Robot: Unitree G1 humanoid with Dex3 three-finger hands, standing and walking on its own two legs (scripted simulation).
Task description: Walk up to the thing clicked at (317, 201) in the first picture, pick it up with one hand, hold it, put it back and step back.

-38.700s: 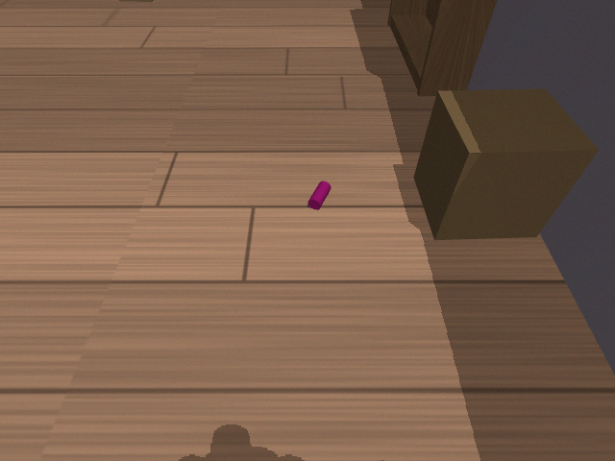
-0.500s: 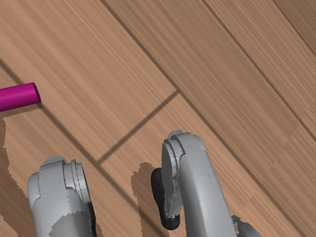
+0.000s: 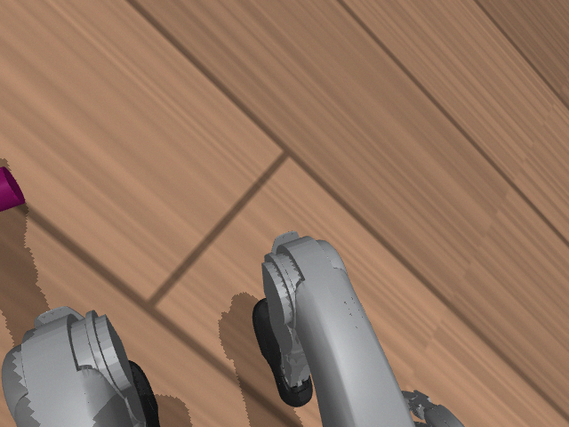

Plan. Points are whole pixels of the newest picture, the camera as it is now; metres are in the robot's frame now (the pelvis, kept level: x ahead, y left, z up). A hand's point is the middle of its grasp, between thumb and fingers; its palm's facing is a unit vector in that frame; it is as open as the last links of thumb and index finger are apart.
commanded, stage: approach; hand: left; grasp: from above
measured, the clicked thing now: out of the picture +0.50 +0.32 -0.29
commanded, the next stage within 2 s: rest palm in 0.24 s
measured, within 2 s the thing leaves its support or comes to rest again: neither
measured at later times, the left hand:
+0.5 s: hand out of the picture +0.49 +0.33 -0.18, palm faces -0.43 -0.11 -0.90, open 14.4 cm
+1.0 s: hand out of the picture +0.48 +0.31 -0.24, palm faces -0.44 -0.13 -0.89, open 14.3 cm
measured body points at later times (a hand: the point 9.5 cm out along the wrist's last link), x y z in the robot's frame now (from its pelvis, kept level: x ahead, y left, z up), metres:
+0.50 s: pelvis +0.00 +0.00 +0.00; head +0.26 +0.11 +0.35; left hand +0.51 +0.33 -0.13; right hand +0.07 -0.27 -0.08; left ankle +0.07 +0.13 -0.29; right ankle +0.11 -0.13 -0.29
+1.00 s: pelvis +0.00 +0.00 -0.02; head +0.28 +0.10 +0.31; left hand +0.50 +0.31 -0.19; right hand +0.00 -0.25 -0.08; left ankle +0.07 +0.13 -0.29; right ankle +0.11 -0.13 -0.29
